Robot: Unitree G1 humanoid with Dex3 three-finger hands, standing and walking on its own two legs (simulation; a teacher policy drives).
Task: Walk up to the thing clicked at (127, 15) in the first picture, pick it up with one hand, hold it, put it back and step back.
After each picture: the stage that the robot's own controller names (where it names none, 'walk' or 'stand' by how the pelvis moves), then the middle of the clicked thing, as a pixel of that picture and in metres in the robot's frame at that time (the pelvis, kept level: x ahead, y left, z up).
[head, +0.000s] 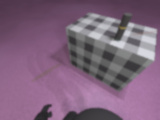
stand; (122, 28) +0.82 -0.23 +0.12
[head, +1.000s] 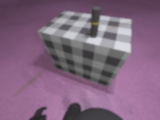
walk; (94, 24) +0.76 +0.05 +0.15
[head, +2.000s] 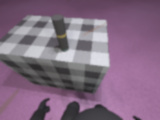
stand; (61, 35) +0.51 +0.25 +0.16
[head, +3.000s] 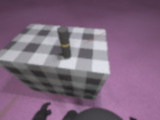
walk; (65, 44) +0.49 +0.23 +0.12
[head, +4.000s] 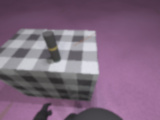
stand; (53, 48) +0.46 +0.32 +0.12
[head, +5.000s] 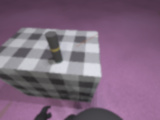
stand; (55, 49) +0.45 +0.29 +0.11
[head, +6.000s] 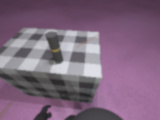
stand; (55, 49) +0.44 +0.29 +0.11
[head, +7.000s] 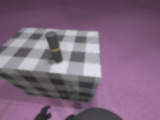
stand; (55, 49) +0.45 +0.29 +0.11
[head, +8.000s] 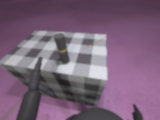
rise first; (62, 50) +0.44 +0.28 +0.12
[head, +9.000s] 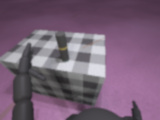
go down; (63, 48) +0.48 +0.27 +0.12
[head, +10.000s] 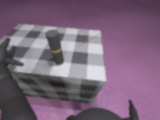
go down; (56, 50) +0.42 +0.26 +0.13
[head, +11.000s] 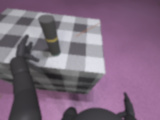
close in; (52, 39) +0.46 +0.26 +0.15
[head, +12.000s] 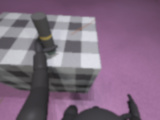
close; (46, 37) +0.47 +0.28 +0.17
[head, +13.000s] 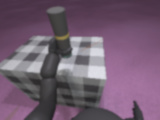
lift; (62, 37) +0.35 +0.18 +0.32
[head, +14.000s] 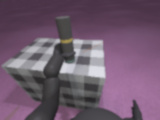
lift; (66, 42) +0.35 +0.18 +0.30
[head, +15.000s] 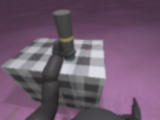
hold; (66, 39) +0.32 +0.16 +0.33
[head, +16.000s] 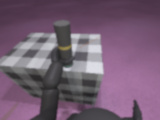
hold; (65, 47) +0.33 +0.17 +0.26
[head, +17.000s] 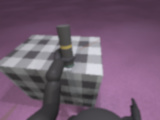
crouch; (66, 48) +0.37 +0.18 +0.24
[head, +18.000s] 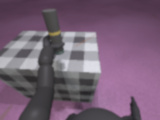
crouch; (55, 34) +0.44 +0.24 +0.27
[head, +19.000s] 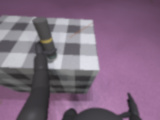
lower; (47, 41) +0.47 +0.27 +0.15
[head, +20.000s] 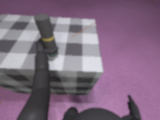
lower; (48, 38) +0.46 +0.27 +0.17
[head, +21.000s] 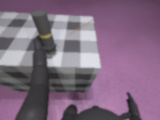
lower; (46, 36) +0.48 +0.27 +0.17
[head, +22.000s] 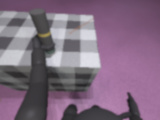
lower; (45, 34) +0.48 +0.28 +0.17
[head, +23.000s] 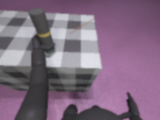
loosen; (44, 34) +0.48 +0.28 +0.17
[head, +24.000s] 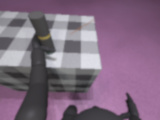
withdraw; (44, 36) +0.47 +0.28 +0.17
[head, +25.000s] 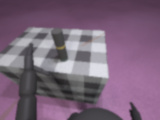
sink last; (60, 47) +0.45 +0.27 +0.14
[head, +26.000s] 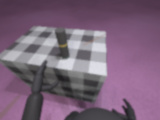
stand; (63, 45) +0.48 +0.28 +0.13
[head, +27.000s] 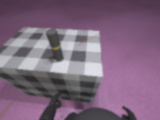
stand; (56, 47) +0.46 +0.28 +0.13
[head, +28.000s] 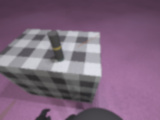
stand; (57, 48) +0.47 +0.30 +0.12
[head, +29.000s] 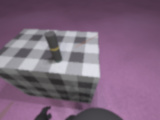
stand; (54, 48) +0.46 +0.31 +0.12
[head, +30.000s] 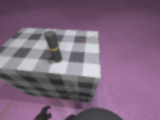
stand; (54, 48) +0.45 +0.30 +0.11
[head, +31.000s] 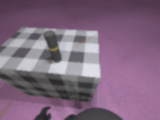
stand; (54, 48) +0.45 +0.30 +0.12
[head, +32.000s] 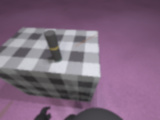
walk; (54, 48) +0.46 +0.30 +0.11
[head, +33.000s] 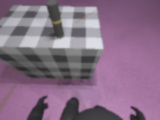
walk; (56, 22) +0.61 +0.31 +0.14
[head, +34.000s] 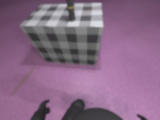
walk; (70, 8) +0.98 +0.32 +0.14
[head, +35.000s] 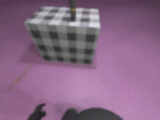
stand; (72, 10) +1.11 +0.30 +0.14
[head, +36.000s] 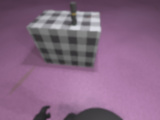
stand; (73, 14) +1.08 +0.30 +0.12
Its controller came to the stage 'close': yes
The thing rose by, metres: 0.21
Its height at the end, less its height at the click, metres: +0.00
